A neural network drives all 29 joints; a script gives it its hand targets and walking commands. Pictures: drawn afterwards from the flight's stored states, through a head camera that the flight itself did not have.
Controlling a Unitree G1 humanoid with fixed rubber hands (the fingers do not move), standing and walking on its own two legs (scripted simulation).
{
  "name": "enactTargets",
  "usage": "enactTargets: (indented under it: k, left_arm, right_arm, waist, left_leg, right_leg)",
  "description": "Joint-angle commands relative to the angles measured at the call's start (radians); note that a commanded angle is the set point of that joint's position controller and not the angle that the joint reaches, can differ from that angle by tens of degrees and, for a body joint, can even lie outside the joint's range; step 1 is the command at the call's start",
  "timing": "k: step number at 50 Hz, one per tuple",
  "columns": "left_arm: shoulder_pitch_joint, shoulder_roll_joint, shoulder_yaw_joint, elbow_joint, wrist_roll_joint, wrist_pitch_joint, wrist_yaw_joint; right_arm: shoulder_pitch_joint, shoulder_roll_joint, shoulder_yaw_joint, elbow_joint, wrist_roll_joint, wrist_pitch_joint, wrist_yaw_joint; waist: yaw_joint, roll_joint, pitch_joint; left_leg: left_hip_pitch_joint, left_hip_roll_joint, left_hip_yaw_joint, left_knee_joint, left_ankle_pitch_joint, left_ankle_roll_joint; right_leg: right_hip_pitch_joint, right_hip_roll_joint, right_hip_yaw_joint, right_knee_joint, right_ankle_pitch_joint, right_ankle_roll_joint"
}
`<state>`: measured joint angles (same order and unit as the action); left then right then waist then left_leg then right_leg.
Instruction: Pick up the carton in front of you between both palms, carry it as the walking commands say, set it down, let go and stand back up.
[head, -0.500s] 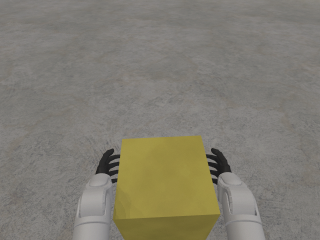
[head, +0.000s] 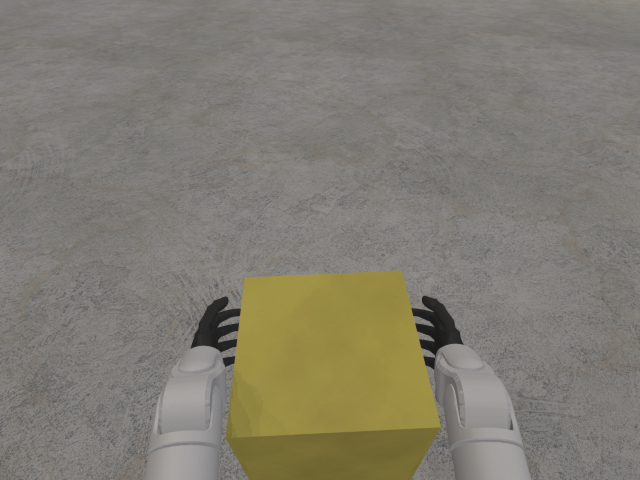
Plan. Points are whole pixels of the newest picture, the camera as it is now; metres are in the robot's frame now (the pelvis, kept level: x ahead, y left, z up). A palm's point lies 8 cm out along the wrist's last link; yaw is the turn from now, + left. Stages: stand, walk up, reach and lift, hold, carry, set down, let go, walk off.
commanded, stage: carry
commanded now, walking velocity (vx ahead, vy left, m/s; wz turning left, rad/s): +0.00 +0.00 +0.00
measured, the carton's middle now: (328, 387) +0.29 +0.00 -0.04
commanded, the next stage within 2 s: hold in 0.26 s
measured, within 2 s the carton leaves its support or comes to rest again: neither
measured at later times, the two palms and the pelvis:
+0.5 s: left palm (179, 391) +0.25 +0.17 +0.04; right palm (429, 357) +0.28 -0.12 +0.05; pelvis -0.02 -0.01 +0.01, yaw +6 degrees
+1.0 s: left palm (205, 385) +0.25 +0.14 +0.06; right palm (462, 368) +0.26 -0.16 +0.05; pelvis -0.04 -0.03 +0.00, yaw +4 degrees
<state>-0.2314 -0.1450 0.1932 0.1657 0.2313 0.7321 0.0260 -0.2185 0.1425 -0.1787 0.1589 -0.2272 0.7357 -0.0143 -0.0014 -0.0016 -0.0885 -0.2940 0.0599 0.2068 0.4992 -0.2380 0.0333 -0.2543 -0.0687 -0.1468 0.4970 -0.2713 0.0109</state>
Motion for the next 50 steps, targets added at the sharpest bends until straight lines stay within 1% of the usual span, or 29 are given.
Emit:
enactTargets:
  k: [1, 13, 14, 15, 16, 17, 18, 19, 20, 21, 22, 24, 26, 27, 31, 35, 37, 41, 44, 50]
  left_arm:
    - [-0.438, -0.869, -0.57, -0.046, -0.233, -0.024, -0.218]
    - [-0.438, -0.869, -0.569, -0.045, -0.232, -0.024, -0.218]
    - [-0.335, -0.896, -0.534, -0.042, -0.224, -0.013, -0.223]
    - [-0.35, -0.883, -0.533, -0.071, -0.214, -0.029, -0.214]
    - [-0.298, -0.862, -0.505, -0.053, -0.184, -0.037, -0.198]
    - [-0.342, -0.858, -0.501, -0.06, -0.169, -0.044, -0.197]
    - [-0.343, -0.858, -0.489, -0.042, -0.162, -0.048, -0.195]
    - [-0.342, -0.862, -0.481, -0.033, -0.164, -0.051, -0.19]
    - [-0.375, -0.868, -0.5, -0.055, -0.169, -0.052, -0.193]
    - [-0.409, -0.879, -0.523, -0.061, -0.188, -0.05, -0.199]
    - [-0.422, -0.885, -0.542, -0.065, -0.203, -0.046, -0.204]
    - [-0.447, -0.888, -0.556, -0.062, -0.212, -0.038, -0.217]
    - [-0.466, -0.885, -0.546, -0.041, -0.208, -0.032, -0.23]
    - [-0.473, -0.887, -0.539, -0.027, -0.205, -0.029, -0.235]
    - [-0.5, -0.903, -0.502, 0.026, -0.191, -0.027, -0.251]
    - [-0.52, -0.921, -0.471, 0.069, -0.179, -0.029, -0.263]
    - [-0.536, -0.928, -0.463, 0.081, -0.179, -0.029, -0.27]
    - [-0.563, -0.942, -0.46, 0.107, -0.183, -0.03, -0.282]
    - [-0.577, -0.95, -0.455, 0.122, -0.177, -0.03, -0.284]
    - [-0.589, -0.958, -0.438, 0.136, -0.165, -0.034, -0.278]
  right_arm:
    - [-0.469, 0.858, 0.554, -0.063, 0.227, -0.034, 0.208]
    - [-0.47, 0.858, 0.551, -0.06, 0.226, -0.034, 0.208]
    - [-0.365, 0.888, 0.523, -0.076, 0.219, -0.023, 0.214]
    - [-0.399, 0.857, 0.526, -0.121, 0.212, -0.038, 0.211]
    - [-0.406, 0.817, 0.524, -0.119, 0.206, -0.043, 0.22]
    - [-0.425, 0.836, 0.522, -0.113, 0.203, -0.051, 0.225]
    - [-0.439, 0.838, 0.523, -0.11, 0.208, -0.057, 0.227]
    - [-0.454, 0.829, 0.527, -0.094, 0.217, -0.061, 0.233]
    - [-0.451, 0.843, 0.522, -0.083, 0.214, -0.065, 0.235]
    - [-0.454, 0.853, 0.51, -0.064, 0.212, -0.068, 0.232]
    - [-0.442, 0.854, 0.496, -0.047, 0.204, -0.069, 0.229]
    - [-0.435, 0.857, 0.461, -0.016, 0.181, -0.069, 0.224]
    - [-0.443, 0.86, 0.433, 0.015, 0.163, -0.067, 0.223]
    - [-0.452, 0.865, 0.427, 0.028, 0.159, -0.066, 0.224]
    - [-0.513, 0.889, 0.422, 0.065, 0.16, -0.068, 0.238]
    - [-0.572, 0.914, 0.43, 0.087, 0.172, -0.074, 0.252]
    - [-0.59, 0.92, 0.428, 0.099, 0.173, -0.077, 0.256]
    - [-0.618, 0.933, 0.42, 0.121, 0.173, -0.079, 0.262]
    - [-0.638, 0.941, 0.42, 0.136, 0.177, -0.08, 0.267]
    - [-0.673, 0.945, 0.422, 0.141, 0.183, -0.08, 0.273]
  waist:
    - [0.0, 0.005, -0.246]
    - [0.0, 0.006, -0.247]
    - [0.002, -0.008, -0.164]
    - [0.005, 0.003, -0.209]
    - [0.029, 0.025, -0.195]
    - [0.017, -0.002, -0.186]
    - [0.019, 0.0, -0.175]
    - [0.031, 0.029, -0.168]
    - [0.017, 0.02, -0.149]
    - [0.009, 0.018, -0.165]
    - [-0.007, 0.023, -0.159]
    - [-0.027, 0.024, -0.132]
    - [-0.037, 0.019, -0.095]
    - [-0.037, 0.016, -0.078]
    - [-0.022, -0.007, -0.041]
    - [-0.002, -0.027, -0.027]
    - [0.0, -0.04, -0.023]
    - [-0.003, -0.035, -0.021]
    - [0.003, -0.024, -0.019]
    - [0.018, -0.003, -0.027]
  left_leg:
    - [0.123, 0.12, -0.121, -0.068, 0.227, -0.008]
    - [0.116, 0.12, -0.124, -0.073, 0.214, -0.005]
    - [0.343, -0.115, -0.303, -0.098, 0.506, 0.002]
    - [0.401, -0.098, -0.328, -0.091, 0.584, -0.011]
    - [0.504, -0.105, -0.319, -0.104, 0.552, -0.009]
    - [0.51, -0.103, -0.318, -0.109, 0.526, -0.012]
    - [0.535, -0.103, -0.313, -0.105, 0.529, -0.012]
    - [0.56, -0.1, -0.308, -0.119, 0.446, -0.013]
    - [0.552, -0.101, -0.305, -0.122, 0.438, -0.017]
    - [0.536, -0.097, -0.309, -0.122, 0.411, -0.022]
    - [0.532, -0.097, -0.31, -0.124, 0.383, -0.028]
    - [0.514, -0.098, -0.309, -0.132, 0.311, -0.031]
    - [0.484, -0.1, -0.303, -0.139, 0.227, -0.03]
    - [0.466, -0.102, -0.3, -0.143, 0.189, -0.028]
    - [0.444, -0.114, -0.289, -0.141, 0.098, -0.022]
    - [0.46, -0.125, -0.281, -0.128, 0.062, -0.018]
    - [0.452, -0.128, -0.279, -0.123, 0.039, -0.018]
    - [0.432, -0.128, -0.282, -0.122, 0.003, -0.02]
    - [0.426, -0.129, -0.281, -0.122, -0.014, -0.021]
    - [0.424, -0.123, -0.28, -0.13, 0.005, -0.02]
  right_leg:
    - [0.051, -0.097, 0.088, -0.063, 0.187, -0.012]
    - [0.042, -0.097, 0.088, -0.063, 0.169, -0.011]
    - [0.137, 0.166, 0.213, -0.104, 0.37, -0.039]
    - [0.129, 0.16, 0.235, -0.106, 0.413, -0.046]
    - [0.072, 0.15, 0.24, -0.124, 0.414, -0.036]
    - [0.05, 0.157, 0.237, -0.14, 0.356, -0.032]
    - [0.027, 0.158, 0.246, -0.153, 0.34, -0.028]
    - [0.022, 0.152, 0.252, -0.162, 0.283, -0.026]
    - [0.0, 0.159, 0.249, -0.169, 0.25, -0.028]
    - [0.032, 0.16, 0.252, -0.171, 0.221, -0.038]
    - [0.036, 0.159, 0.252, -0.176, 0.197, -0.044]
    - [0.034, 0.153, 0.251, -0.187, 0.144, -0.057]
    - [0.034, 0.144, 0.251, -0.197, 0.093, -0.064]
    - [0.037, 0.14, 0.25, -0.201, 0.07, -0.065]
    - [0.016, 0.121, 0.248, -0.214, -0.003, -0.068]
    - [-0.024, 0.103, 0.252, -0.229, -0.055, -0.072]
    - [-0.025, 0.097, 0.254, -0.235, -0.083, -0.074]
    - [-0.016, 0.093, 0.257, -0.232, -0.111, -0.076]
    - [-0.023, 0.092, 0.259, -0.231, -0.126, -0.074]
    - [-0.021, 0.101, 0.255, -0.215, -0.09, -0.064]
